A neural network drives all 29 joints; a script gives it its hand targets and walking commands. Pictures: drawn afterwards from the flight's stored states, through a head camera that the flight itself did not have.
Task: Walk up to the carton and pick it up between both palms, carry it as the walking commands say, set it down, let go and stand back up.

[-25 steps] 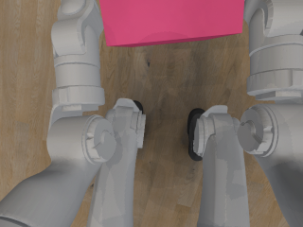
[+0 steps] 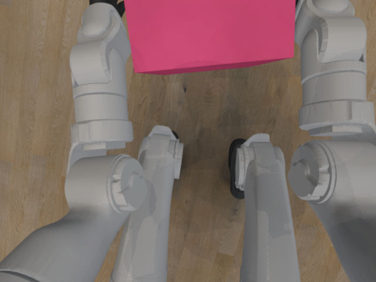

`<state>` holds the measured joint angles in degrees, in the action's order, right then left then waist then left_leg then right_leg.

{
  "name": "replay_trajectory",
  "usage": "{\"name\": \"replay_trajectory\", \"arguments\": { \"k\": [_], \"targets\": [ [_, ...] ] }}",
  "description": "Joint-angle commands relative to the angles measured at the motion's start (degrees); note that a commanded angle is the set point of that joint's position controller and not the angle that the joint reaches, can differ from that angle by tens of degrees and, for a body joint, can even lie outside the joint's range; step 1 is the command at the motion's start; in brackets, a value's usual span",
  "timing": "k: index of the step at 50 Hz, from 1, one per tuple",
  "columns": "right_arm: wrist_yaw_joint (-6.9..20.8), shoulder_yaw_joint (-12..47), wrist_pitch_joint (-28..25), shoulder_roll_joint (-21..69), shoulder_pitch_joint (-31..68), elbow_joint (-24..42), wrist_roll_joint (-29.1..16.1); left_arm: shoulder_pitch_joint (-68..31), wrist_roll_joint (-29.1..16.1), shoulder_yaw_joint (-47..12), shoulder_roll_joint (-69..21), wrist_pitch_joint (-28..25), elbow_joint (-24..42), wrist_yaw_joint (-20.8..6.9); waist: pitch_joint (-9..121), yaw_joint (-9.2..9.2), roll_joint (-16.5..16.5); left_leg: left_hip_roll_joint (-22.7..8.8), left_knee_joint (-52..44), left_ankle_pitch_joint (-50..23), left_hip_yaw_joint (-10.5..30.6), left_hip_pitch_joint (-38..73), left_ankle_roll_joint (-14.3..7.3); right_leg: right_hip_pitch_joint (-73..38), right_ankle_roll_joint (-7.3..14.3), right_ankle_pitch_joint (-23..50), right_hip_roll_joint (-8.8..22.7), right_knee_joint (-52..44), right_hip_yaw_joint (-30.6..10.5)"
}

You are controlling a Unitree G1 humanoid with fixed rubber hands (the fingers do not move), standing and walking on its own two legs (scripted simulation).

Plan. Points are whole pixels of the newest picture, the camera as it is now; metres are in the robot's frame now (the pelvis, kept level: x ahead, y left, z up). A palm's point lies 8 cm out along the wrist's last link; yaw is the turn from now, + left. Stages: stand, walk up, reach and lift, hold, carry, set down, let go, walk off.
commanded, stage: reach and lift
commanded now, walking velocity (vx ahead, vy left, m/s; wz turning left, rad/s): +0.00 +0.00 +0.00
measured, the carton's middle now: (204, 3) +0.56 +0.03 -0.16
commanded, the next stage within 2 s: none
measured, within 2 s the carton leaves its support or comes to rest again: neither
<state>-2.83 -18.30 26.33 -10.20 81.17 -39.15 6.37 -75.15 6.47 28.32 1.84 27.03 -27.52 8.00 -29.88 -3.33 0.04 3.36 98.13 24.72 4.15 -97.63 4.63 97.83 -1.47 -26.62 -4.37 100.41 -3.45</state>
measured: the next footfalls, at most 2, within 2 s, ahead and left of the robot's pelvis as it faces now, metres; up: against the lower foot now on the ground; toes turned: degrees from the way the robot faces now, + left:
none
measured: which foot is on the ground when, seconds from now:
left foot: down 0.00-1.00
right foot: down 0.00-1.00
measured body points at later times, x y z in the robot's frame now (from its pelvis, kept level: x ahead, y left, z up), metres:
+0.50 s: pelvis +0.00 +0.00 +0.05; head +0.32 +0.00 +0.36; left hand +0.52 +0.18 -0.03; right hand +0.55 -0.12 -0.04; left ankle +0.16 +0.14 -0.48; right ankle +0.15 -0.12 -0.48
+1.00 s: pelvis +0.06 +0.00 +0.12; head +0.25 -0.02 +0.53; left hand +0.49 +0.17 +0.08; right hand +0.52 -0.12 +0.06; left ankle +0.16 +0.14 -0.48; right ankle +0.15 -0.12 -0.48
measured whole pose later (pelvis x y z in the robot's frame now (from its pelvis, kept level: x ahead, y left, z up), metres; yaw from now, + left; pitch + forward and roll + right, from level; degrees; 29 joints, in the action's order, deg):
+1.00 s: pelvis +0.06 +0.00 +0.12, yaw -1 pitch +30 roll +2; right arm -0.9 -22.3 23.4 0.6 49.9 -44.4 14.0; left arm -45.5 12.7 29.8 -7.8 24.6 -34.3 5.6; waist 7.8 -4.8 -0.2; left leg 2.9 73.2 23.3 4.3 -80.6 3.5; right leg 81.1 -1.0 -24.7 -4.2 75.5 -5.2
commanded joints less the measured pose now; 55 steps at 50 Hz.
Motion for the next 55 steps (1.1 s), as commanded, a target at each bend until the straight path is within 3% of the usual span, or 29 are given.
{"name": "replay_trajectory", "arguments": {
  "k": [1,2,3,4,6,7,13,14,15,25,27,28,30,31,32,35,36,37,38,41,43,44,45,47,50,51,52,54,55],
  "targets": [
    [15.32,31.78,-3.15,61.08,39.65,6.14,-11.13,-43.99,-12.38,-40.71,-60.97,-0.83,1.65,-17.28,130.09,-1.68,1.66,6.35,-9.01,-8.93,-10.43,34.74,-1.64,-35.67,1.35,8.67,-5.34,-10.88,6.08],
    [15.24,33.10,-3.64,60.41,41.87,8.72,-11.51,-42.71,-12.50,-40.73,-61.83,-0.98,2.14,-17.55,132.36,-2.72,2.77,6.70,-8.53,-12.03,-10.54,35.44,-1.60,-36.73,1.12,11.55,-5.48,-11.06,5.97],
    [14.95,34.28,-3.77,61.50,40.38,11.18,-11.76,-43.12,-13.40,-43.02,-62.50,-0.85,3.62,-17.65,137.70,0.16,1.98,6.54,-8.46,-13.15,-9.64,38.29,-1.82,-39.54,1.16,12.87,-5.75,-10.87,5.92],
    [15.31,30.39,-2.83,59.67,39.36,4.09,-9.64,-40.94,-11.58,-39.57,-61.64,-0.37,-0.99,-17.59,130.69,-1.05,2.15,6.54,-10.25,-9.36,-9.97,36.70,-1.66,-35.08,1.00,8.08,-5.44,-11.71,6.89],
    [15.51,34.15,-3.32,60.83,40.70,10.40,-11.69,-41.20,-12.46,-43.05,-62.85,-0.70,3.60,-17.13,136.68,-1.59,1.74,6.52,-10.23,-12.46,-9.23,41.79,-1.59,-37.40,0.93,10.82,-6.21,-11.53,6.65],
    [15.77,34.92,-3.12,62.12,39.20,10.33,-12.08,-40.84,-11.78,-42.09,-60.16,-0.87,3.95,-17.13,136.38,-4.34,1.71,6.76,-9.76,-13.76,-10.15,40.88,-1.42,-37.93,1.17,11.64,-6.12,-12.11,6.00],
    [15.13,35.32,-3.23,61.38,40.33,11.71,-12.07,-39.71,-13.24,-44.47,-64.88,-0.16,3.44,-16.80,135.26,-0.94,1.65,6.56,-13.56,-9.01,-8.63,44.40,-1.68,-40.45,0.92,7.69,-5.66,-14.66,6.75],
    [15.68,33.57,-2.88,62.49,37.44,8.53,-11.70,-39.32,-12.32,-43.63,-63.32,-0.13,3.12,-16.68,132.92,-2.98,0.85,6.35,-14.15,-8.27,-8.65,45.85,-1.52,-39.01,1.48,6.16,-5.91,-15.59,6.06],
    [15.66,34.02,-3.35,60.68,38.68,11.27,-11.44,-40.85,-13.18,-45.68,-65.07,0.18,4.85,-16.70,135.58,0.00,-0.69,6.40,-14.03,-10.12,-8.42,47.43,-0.85,-39.23,1.86,8.43,-6.27,-15.14,6.61],
    [15.26,36.15,-3.49,63.77,34.94,11.11,-11.34,-33.51,-12.07,-43.78,-64.69,-0.67,2.59,-16.80,130.64,-3.60,2.89,6.82,-18.72,-8.89,-8.55,47.13,-2.02,-45.72,1.15,7.31,-6.05,-20.44,4.85],
    [15.28,34.62,-2.85,63.56,32.82,7.78,-9.77,-35.77,-11.45,-42.38,-63.91,-1.02,2.89,-17.15,127.76,-1.59,2.97,6.68,-18.54,-7.98,-8.86,44.78,-1.87,-44.90,1.06,6.73,-5.74,-21.01,4.47],
    [15.25,36.97,-3.72,64.68,35.04,12.61,-11.98,-34.78,-12.50,-45.14,-65.49,-1.02,5.10,-17.22,133.26,-2.87,0.62,7.06,-19.34,-10.93,-9.04,49.56,-1.36,-48.66,0.96,9.45,-5.95,-21.68,4.52],
    [15.19,34.39,-3.22,65.42,31.89,7.20,-10.87,-33.20,-11.06,-41.91,-62.71,-1.17,2.38,-17.20,125.55,-4.48,3.12,6.90,-20.71,-7.21,-8.66,45.17,-2.13,-46.93,0.54,5.76,-5.57,-22.93,3.82],
    [15.19,34.10,-3.16,64.99,31.85,7.59,-9.72,-34.75,-11.42,-43.62,-65.02,-0.91,3.26,-17.30,126.67,-0.95,2.59,6.70,-21.28,-6.72,-8.53,46.42,-1.90,-47.20,0.87,6.10,-5.98,-22.95,4.62],
    [14.98,35.86,-3.61,66.17,31.98,10.87,-10.70,-32.77,-12.15,-45.01,-67.24,-1.21,5.96,-17.15,129.64,-2.01,0.90,6.94,-20.97,-10.50,-8.33,50.31,-1.66,-48.30,1.08,9.21,-5.93,-22.76,4.87],
    [14.88,34.94,-3.65,66.30,29.02,7.49,-9.31,-32.82,-11.75,-44.09,-65.31,-1.66,4.67,-17.55,123.97,-1.40,2.89,7.10,-22.26,-8.62,-8.38,47.32,-2.07,-48.70,0.65,6.99,-5.75,-25.02,3.92],
    [15.01,34.31,-3.86,68.37,26.47,5.72,-9.07,-30.04,-10.72,-43.57,-65.33,-2.02,3.88,-17.47,121.23,-3.36,1.27,6.86,-22.85,-8.81,-8.50,46.37,-1.97,-49.41,1.30,8.00,-5.33,-25.71,2.82],
    [15.10,31.94,-3.72,67.47,26.42,3.08,-7.71,-29.65,-9.95,-42.23,-65.99,-1.76,0.67,-17.40,114.81,-1.46,2.35,6.44,-24.71,-5.16,-7.74,45.08,-2.24,-45.26,0.86,3.94,-5.69,-26.11,4.07],
    [15.64,32.19,-4.09,67.53,24.62,4.36,-7.22,-28.06,-8.92,-41.92,-66.38,-2.15,0.43,-17.35,112.94,-3.81,0.81,6.73,-24.72,-8.46,-7.82,46.36,-1.67,-42.01,0.99,6.77,-5.97,-25.56,4.46],
    [15.30,33.50,-4.33,71.33,21.65,5.95,-7.40,-20.19,-9.37,-40.94,-70.64,-2.17,0.45,-17.75,111.37,-2.24,4.59,6.75,-25.24,-13.89,-7.69,48.33,-1.48,-47.28,0.31,10.84,-6.11,-27.45,4.37],
    [15.38,30.23,-5.25,71.41,14.79,1.93,-5.68,-20.14,-8.47,-40.12,-69.95,-2.95,-0.65,-17.68,101.03,-1.65,2.71,6.27,-27.14,-12.65,-7.29,44.95,-1.12,-44.30,1.23,10.42,-5.23,-29.41,3.25],
    [15.76,25.00,-5.49,69.07,14.21,-2.49,-2.67,-13.14,-3.92,-34.67,-69.83,-2.24,-10.12,-17.78,88.50,-3.24,-0.04,5.75,-29.47,-8.73,-6.87,43.35,-1.33,-35.30,1.27,4.90,-5.17,-30.96,4.07],
    [15.30,24.97,-5.96,70.27,11.74,-0.81,-1.96,-13.80,-4.68,-35.89,-71.95,-2.54,-6.83,-17.96,89.95,-0.68,-0.03,5.95,-29.59,-9.39,-7.37,43.95,-0.94,-39.48,1.57,5.76,-5.50,-33.02,3.72],
    [15.39,23.42,-5.91,70.18,12.40,-3.92,-1.72,-12.07,-3.93,-31.99,-69.85,-3.29,-8.77,-18.02,83.78,-2.76,4.32,5.35,-31.98,-5.81,-6.33,41.57,-2.28,-40.33,1.19,2.99,-4.58,-34.79,2.55],
    [15.03,26.51,-6.77,73.25,9.78,0.23,-2.42,-8.71,-3.73,-33.11,-71.02,-4.50,-5.80,-18.06,89.16,-4.10,4.54,6.09,-35.24,-13.88,-6.42,47.07,-2.20,-49.06,0.60,12.20,-4.74,-37.79,2.63],
    [14.59,20.22,-6.76,69.72,6.82,-6.56,1.44,-6.16,-0.93,-27.82,-66.81,-4.40,-13.02,-18.44,76.03,-1.40,5.85,5.09,-35.50,-8.86,-5.36,41.69,-2.78,-40.66,0.76,7.62,-4.35,-37.74,2.67],
    [14.63,21.47,-7.21,69.92,6.92,-3.98,1.37,-6.06,-0.09,-27.82,-69.08,-4.85,-12.02,-18.61,78.92,-3.33,3.37,6.03,-36.86,-9.24,-5.97,43.93,-2.62,-44.15,1.37,7.84,-4.32,-40.11,2.42],
    [14.37,17.24,-7.13,70.29,0.32,-8.82,5.10,-0.32,3.03,-23.76,-67.32,-5.02,-15.85,-18.62,72.47,-1.58,4.84,5.23,-38.46,-7.79,-5.01,44.31,-3.12,-41.18,1.12,6.48,-4.33,-41.43,2.65],
    [14.45,21.27,-7.95,71.22,0.82,-2.86,2.89,1.61,1.66,-28.06,-69.70,-5.50,-11.29,-18.31,78.76,-3.11,3.89,5.36,-40.08,-13.75,-5.05,48.39,-2.30,-46.00,1.36,12.40,-4.92,-41.97,2.50]
  ]
}}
